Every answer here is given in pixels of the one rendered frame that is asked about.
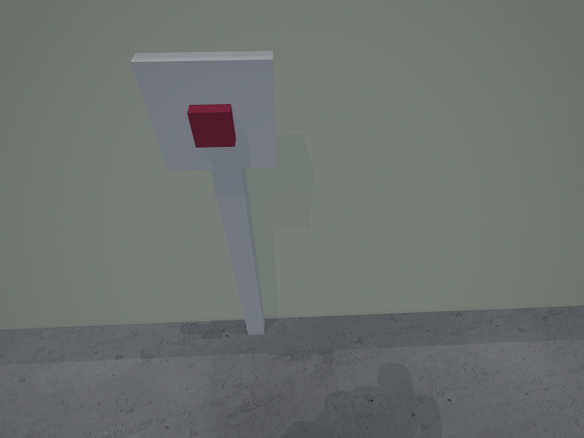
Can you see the panel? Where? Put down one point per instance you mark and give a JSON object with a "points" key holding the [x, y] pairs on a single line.
{"points": [[169, 83]]}

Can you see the button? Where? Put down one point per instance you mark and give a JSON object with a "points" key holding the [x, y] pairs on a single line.
{"points": [[212, 125]]}

